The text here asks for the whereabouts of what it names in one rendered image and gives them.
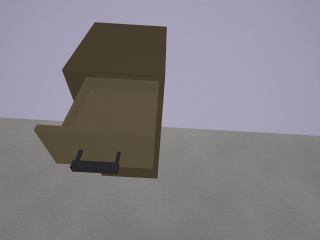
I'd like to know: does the handle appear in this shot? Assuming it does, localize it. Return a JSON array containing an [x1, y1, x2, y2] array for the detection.
[[70, 149, 121, 174]]

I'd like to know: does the cabinet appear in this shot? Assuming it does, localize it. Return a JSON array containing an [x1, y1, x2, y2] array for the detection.
[[62, 22, 167, 179]]

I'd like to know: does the drawer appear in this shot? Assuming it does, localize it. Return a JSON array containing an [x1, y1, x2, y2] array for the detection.
[[34, 77, 159, 169]]

